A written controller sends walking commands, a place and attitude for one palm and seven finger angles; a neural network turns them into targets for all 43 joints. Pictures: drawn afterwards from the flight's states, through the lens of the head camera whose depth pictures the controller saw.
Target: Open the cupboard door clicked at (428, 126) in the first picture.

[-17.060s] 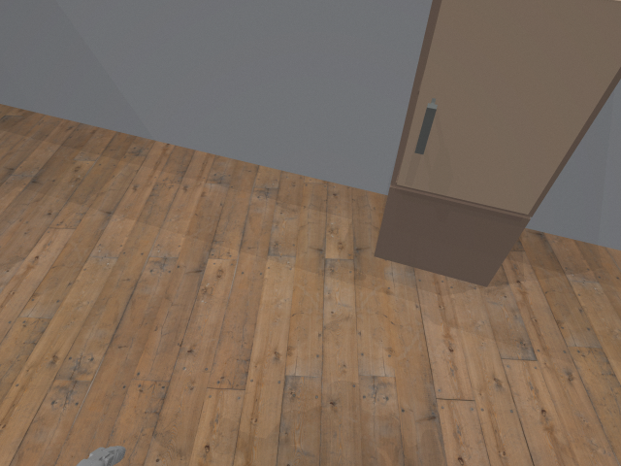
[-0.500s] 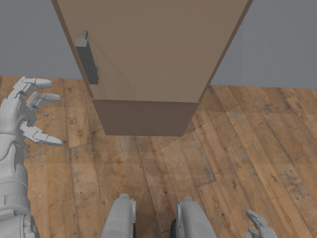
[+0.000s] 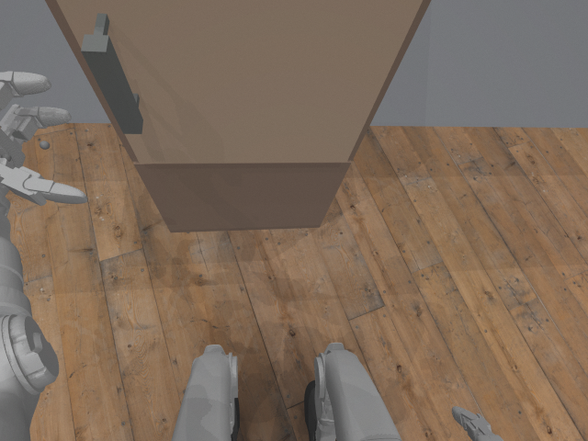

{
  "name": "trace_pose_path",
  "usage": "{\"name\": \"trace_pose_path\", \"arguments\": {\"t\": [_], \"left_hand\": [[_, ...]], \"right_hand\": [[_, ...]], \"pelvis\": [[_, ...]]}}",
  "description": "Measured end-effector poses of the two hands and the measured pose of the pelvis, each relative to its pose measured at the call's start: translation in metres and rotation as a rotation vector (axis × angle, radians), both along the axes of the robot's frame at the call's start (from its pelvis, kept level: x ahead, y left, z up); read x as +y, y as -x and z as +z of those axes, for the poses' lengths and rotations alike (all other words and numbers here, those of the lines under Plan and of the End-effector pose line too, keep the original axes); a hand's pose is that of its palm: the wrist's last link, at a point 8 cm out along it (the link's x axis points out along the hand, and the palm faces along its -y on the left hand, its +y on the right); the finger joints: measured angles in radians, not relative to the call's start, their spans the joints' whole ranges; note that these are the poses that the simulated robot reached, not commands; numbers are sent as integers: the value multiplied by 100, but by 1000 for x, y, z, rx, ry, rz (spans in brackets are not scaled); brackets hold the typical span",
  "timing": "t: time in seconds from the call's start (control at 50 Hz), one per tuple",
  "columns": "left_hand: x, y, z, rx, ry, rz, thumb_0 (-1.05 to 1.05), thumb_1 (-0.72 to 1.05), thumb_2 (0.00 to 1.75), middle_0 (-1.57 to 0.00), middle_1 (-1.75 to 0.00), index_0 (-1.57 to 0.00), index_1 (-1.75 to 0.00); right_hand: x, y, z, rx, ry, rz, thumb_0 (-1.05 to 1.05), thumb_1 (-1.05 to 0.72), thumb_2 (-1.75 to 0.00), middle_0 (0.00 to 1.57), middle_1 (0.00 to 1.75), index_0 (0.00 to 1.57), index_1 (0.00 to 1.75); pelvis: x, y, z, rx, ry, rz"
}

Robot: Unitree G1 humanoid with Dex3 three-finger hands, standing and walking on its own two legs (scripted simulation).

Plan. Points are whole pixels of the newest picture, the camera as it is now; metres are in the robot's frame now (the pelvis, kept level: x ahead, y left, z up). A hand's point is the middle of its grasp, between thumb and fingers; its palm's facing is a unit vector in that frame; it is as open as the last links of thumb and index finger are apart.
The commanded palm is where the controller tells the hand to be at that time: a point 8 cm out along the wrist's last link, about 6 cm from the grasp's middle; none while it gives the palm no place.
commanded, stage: move the hooked fingers beside the handle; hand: left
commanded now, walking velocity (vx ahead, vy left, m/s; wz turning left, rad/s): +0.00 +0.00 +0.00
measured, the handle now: (118, 78) +0.57 +0.23 +0.05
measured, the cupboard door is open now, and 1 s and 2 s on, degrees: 0 0 0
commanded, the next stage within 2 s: slide the fingers in behind the handle in 1.18 s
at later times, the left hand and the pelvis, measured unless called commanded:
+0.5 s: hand (65, 104) +0.53 +0.29 +0.04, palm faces +0.05 -1.00 -0.04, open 14.0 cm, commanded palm +0.52 +0.31 +0.04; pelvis -0.01 +0.00 -0.02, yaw -2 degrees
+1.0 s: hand (67, 110) +0.52 +0.29 +0.04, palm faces +0.05 -1.00 -0.02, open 14.0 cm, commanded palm +0.52 +0.31 +0.04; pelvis +0.00 +0.01 -0.01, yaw -1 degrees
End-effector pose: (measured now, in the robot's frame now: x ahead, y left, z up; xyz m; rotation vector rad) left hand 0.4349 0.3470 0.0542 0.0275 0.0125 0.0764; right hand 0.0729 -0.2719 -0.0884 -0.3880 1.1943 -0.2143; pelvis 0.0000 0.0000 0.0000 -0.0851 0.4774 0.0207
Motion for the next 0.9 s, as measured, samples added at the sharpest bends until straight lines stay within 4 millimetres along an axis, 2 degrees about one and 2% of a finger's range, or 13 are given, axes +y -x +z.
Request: {"name": "trace_pose_path", "arguments": {"t": [0.3, 0.46, 0.66, 0.8, 0.9], "left_hand": [[-3, -45, -5, 14, 10, -14, -1, -50, 30, -30, -120, -30, -120], [-2, -68, -5, 11, -4, -16, -1, -50, 30, -30, -120, -30, -119], [1, -63, -16, 38, 9, -3, -1, -50, 30, -30, -120, -30, -119], [8, -62, -3, 20, -8, 2, -1, -50, 30, -30, -120, -30, -119], [3, -64, -8, 58, 7, -27, -1, -50, 30, -30, -120, -30, -119]], "right_hand": [[-5, 37, -9, 116, 36, -38, 1, -90, -89, 21, 30, 21, 30], [1, 54, -14, 169, 35, -61, 1, -90, -89, 21, 30, 21, 30], [14, 62, -15, 214, -3, -83, 1, -90, -89, 21, 30, 21, 30], [14, 54, -8, 202, 4, -74, 1, -90, -89, 21, 30, 21, 30], [11, 44, -4, 185, 20, -58, 1, -90, -89, 21, 30, 21, 30]], "pelvis": [[0, 7, -15, 50, 18, -3], [3, 9, -22, 75, 30, -9], [6, 5, -19, 81, 30, -19], [7, 2, -13, 72, 36, -8], [8, 0, -11, 71, 37, -3]]}}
